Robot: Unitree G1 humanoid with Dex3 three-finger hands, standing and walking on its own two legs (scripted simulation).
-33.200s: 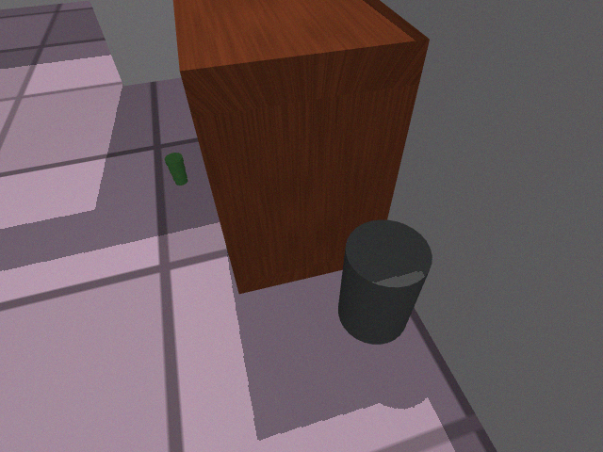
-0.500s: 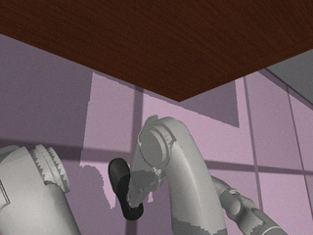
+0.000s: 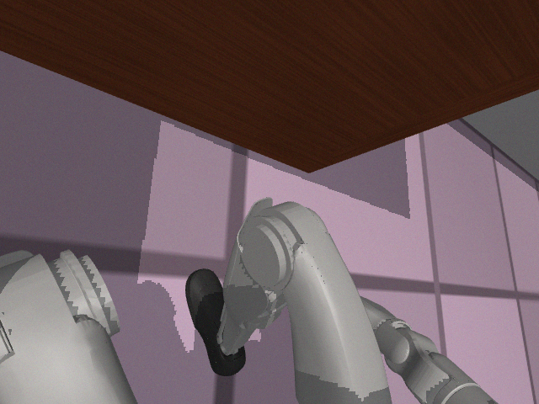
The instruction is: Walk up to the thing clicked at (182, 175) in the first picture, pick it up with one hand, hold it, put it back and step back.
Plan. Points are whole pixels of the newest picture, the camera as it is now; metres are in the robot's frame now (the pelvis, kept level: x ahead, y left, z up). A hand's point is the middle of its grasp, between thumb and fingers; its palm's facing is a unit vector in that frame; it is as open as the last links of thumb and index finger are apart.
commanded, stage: close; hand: left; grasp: from above
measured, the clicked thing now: out of the picture +0.48 +0.34 -0.21
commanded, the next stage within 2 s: settle in 0.32 s
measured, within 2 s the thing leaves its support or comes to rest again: leaves its support in 0.70 s
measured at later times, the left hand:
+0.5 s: hand out of the picture +0.44 +0.33 -0.19, palm faces +0.44 -0.89 -0.04, open 10.6 cm
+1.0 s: hand out of the picture +0.45 +0.34 -0.13, palm faces +0.42 -0.91 -0.03, open 11.0 cm
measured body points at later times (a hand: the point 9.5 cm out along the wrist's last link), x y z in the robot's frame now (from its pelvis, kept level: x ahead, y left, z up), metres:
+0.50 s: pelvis +0.00 +0.00 +0.00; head +0.24 +0.20 +0.31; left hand +0.41 +0.37 -0.19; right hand +0.18 -0.24 -0.03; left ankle +0.08 +0.12 -0.26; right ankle +0.14 -0.11 -0.26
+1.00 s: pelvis +0.00 -0.01 +0.01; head +0.23 +0.19 +0.34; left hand +0.42 +0.39 -0.12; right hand +0.17 -0.25 -0.04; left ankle +0.08 +0.12 -0.26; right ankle +0.14 -0.11 -0.26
